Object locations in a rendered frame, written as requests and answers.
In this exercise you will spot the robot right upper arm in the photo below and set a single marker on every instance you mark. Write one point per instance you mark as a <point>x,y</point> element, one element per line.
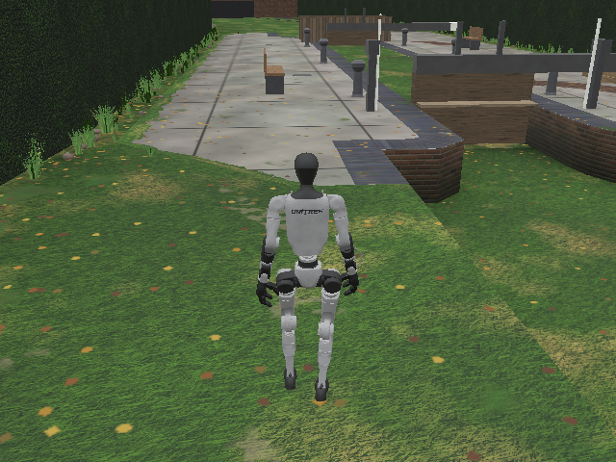
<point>337,204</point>

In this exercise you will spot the robot left upper arm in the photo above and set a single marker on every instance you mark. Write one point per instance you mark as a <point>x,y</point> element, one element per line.
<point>276,205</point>

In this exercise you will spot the robot left foot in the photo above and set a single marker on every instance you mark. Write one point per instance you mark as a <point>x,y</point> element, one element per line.
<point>290,381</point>

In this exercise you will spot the robot right foot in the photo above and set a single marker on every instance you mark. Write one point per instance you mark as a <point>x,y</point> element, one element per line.
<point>320,392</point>

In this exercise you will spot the robot foot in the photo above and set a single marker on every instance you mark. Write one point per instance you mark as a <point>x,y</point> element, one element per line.
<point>320,392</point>
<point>290,381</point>

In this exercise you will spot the right robot forearm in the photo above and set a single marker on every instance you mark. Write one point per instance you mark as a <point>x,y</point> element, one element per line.
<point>349,258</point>

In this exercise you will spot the robot right hand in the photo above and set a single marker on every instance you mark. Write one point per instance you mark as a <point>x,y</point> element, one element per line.
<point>352,280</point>

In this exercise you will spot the robot left hand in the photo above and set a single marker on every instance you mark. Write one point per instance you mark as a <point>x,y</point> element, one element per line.
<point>261,292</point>

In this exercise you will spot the left robot forearm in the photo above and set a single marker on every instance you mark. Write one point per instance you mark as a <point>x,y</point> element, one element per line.
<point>266,263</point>

